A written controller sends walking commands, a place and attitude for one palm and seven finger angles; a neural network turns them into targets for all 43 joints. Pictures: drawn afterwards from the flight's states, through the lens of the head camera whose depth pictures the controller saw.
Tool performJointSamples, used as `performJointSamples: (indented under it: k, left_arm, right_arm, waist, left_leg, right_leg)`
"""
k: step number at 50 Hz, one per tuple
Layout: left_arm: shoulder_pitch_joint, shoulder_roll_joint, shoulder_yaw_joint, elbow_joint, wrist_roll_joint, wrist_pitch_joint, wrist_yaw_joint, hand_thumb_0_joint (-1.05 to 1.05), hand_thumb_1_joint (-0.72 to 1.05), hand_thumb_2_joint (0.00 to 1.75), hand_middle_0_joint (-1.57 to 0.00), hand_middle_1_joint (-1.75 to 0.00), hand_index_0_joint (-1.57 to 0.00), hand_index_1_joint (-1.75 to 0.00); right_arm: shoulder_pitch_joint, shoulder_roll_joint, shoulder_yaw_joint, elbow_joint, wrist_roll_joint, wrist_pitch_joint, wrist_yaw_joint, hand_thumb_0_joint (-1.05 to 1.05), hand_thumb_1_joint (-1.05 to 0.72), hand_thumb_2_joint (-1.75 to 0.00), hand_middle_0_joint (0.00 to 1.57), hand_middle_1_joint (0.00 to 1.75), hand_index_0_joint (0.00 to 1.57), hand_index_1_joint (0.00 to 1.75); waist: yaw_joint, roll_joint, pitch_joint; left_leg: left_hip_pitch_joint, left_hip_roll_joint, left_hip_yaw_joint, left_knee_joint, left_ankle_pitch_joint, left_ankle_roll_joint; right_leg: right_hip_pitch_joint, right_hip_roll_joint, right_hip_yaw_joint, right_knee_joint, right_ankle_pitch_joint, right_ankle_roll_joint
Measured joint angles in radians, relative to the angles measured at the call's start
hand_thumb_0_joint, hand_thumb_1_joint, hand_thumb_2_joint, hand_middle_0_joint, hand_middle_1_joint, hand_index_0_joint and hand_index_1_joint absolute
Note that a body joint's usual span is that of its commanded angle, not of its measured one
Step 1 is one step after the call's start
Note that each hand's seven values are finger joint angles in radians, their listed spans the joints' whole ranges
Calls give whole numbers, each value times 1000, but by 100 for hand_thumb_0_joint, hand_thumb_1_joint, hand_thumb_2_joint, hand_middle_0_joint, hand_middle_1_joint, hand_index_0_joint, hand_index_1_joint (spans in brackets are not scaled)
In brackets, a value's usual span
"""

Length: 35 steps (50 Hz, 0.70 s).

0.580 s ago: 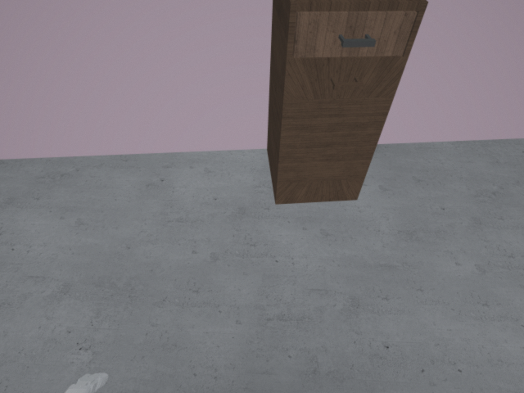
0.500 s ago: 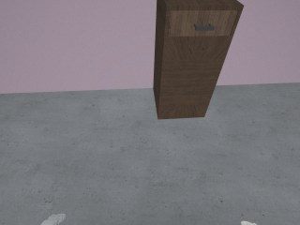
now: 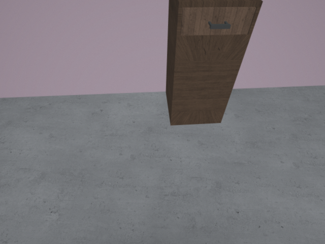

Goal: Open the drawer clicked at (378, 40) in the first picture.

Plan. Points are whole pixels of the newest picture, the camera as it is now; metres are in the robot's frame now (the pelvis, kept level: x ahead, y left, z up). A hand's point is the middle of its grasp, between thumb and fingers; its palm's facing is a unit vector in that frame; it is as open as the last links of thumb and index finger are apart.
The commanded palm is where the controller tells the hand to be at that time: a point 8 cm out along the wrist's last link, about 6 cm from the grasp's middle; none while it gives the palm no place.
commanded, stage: stand and wait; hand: left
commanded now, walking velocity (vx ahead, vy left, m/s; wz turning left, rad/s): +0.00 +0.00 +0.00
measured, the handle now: (219, 24) +1.15 -0.24 +0.06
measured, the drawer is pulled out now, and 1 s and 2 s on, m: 0.00 0.00 0.00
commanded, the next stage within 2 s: look at it before walking up in 0.46 s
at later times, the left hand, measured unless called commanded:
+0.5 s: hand out of the picture +0.08 +0.23 -0.15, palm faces -0.05 -0.94 -0.33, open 7.4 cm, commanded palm none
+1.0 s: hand out of the picture +0.08 +0.24 -0.15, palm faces -0.04 -0.94 -0.34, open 7.4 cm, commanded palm none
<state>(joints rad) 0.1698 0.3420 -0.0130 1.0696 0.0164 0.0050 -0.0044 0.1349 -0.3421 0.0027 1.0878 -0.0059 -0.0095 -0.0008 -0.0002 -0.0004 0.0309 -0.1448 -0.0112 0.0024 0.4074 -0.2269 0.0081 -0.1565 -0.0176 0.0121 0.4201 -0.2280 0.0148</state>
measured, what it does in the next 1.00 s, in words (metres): stands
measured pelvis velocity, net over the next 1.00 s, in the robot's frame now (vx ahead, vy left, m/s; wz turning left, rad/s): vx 0.01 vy -0.01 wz -0.01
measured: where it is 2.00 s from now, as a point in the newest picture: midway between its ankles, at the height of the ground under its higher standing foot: outside the picture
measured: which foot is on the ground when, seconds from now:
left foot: down 0.00-1.00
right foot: down 0.00-1.00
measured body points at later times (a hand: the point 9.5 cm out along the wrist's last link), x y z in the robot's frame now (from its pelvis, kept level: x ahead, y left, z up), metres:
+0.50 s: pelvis +0.00 -0.01 +0.00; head +0.00 -0.01 +0.45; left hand +0.08 +0.28 -0.13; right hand +0.07 -0.31 -0.13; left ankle +0.00 +0.11 -0.74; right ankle +0.00 -0.13 -0.74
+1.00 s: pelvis +0.01 -0.01 +0.00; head +0.01 -0.01 +0.45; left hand +0.09 +0.29 -0.13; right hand +0.09 -0.30 -0.13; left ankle +0.00 +0.11 -0.74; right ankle +0.00 -0.13 -0.74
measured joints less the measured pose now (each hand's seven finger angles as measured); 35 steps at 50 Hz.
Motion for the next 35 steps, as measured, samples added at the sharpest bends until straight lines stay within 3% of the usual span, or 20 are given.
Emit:
performJointSamples:
  k: [35]
  left_arm:
    - [-34,-3,-1,13,0,-15,0,1,91,90,-20,-30,-21,-30]
  right_arm:
    - [-17,6,2,29,1,-6,2,0,-91,-90,20,30,20,30]
  waist:
    - [-7,-5,-7]
  left_leg:
    - [7,19,3,-33,16,-15]
  right_leg:
    - [6,19,3,-37,21,-14]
